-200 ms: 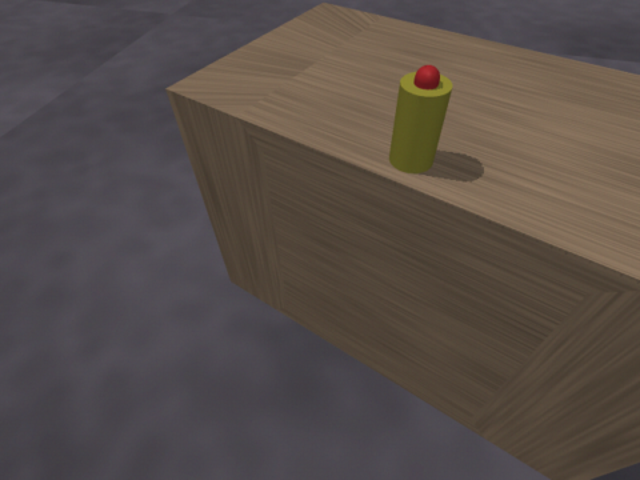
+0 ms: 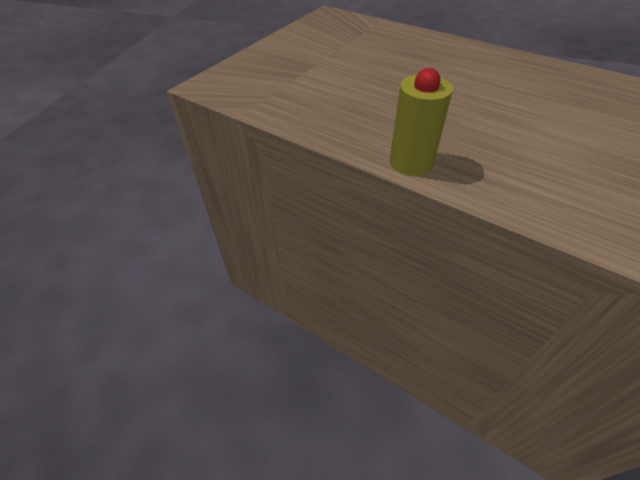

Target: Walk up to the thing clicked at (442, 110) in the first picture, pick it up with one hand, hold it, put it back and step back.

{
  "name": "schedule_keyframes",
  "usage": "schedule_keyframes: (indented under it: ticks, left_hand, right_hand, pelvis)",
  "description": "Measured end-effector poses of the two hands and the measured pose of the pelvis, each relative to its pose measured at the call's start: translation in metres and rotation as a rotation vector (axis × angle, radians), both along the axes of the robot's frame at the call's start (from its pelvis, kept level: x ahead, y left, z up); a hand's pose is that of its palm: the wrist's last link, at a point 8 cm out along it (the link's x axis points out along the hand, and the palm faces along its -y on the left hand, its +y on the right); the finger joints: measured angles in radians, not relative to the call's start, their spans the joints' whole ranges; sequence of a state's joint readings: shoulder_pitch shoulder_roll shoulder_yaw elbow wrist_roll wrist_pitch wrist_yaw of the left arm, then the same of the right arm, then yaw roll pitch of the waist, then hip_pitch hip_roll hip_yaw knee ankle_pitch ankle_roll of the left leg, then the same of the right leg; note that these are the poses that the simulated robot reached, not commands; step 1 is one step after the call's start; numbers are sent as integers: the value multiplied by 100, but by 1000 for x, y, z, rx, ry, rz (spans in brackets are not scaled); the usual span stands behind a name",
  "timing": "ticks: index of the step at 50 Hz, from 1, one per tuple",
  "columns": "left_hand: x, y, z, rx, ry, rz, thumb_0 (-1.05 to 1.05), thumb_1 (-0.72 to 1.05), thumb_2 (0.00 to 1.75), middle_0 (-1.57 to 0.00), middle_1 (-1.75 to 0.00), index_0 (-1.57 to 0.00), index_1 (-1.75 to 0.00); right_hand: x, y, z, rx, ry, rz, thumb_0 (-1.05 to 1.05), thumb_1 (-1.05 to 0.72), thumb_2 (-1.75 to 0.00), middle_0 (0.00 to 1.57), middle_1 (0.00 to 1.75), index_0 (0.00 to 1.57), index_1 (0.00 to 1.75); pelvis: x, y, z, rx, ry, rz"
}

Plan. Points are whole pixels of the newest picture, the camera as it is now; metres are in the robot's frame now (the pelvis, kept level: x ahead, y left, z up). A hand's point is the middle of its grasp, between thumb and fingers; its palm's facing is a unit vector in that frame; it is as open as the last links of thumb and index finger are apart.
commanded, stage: stand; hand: left
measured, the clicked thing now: (419, 120) +0.65 -0.14 +0.11
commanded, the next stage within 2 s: walk up in 0.92 s
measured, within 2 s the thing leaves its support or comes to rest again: neither
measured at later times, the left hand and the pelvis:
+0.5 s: hand out of the picture +0.08 +0.25 -0.16, palm faces -0.02 -0.94 -0.34, open 7.4 cm; pelvis +0.00 +0.00 +0.00, yaw +0 degrees
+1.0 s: hand out of the picture +0.07 +0.26 -0.16, palm faces -0.08 -0.94 -0.33, open 7.4 cm; pelvis +0.00 +0.00 +0.00, yaw -4 degrees
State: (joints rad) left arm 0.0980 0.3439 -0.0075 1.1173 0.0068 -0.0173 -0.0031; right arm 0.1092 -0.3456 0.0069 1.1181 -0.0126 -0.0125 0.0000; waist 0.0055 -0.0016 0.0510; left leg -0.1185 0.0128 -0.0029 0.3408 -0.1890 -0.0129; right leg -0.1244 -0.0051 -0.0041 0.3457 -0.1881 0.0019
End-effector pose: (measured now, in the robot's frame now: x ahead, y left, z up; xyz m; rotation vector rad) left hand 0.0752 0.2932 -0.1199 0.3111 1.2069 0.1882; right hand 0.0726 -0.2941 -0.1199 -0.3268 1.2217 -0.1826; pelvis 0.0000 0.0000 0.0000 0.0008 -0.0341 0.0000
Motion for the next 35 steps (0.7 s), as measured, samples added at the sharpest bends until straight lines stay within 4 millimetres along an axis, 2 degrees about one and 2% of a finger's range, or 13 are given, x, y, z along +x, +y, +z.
schedule_keyframes:
  ticks: [35]
  left_hand:
    - [-5,3,1,8,10,7,1,91,89,-21,-30,-20,-30]
  right_hand:
    - [0,0,1,2,5,-3,0,-90,-89,20,30,20,30]
  pelvis:
    - [2,0,1,-1,-3,1]
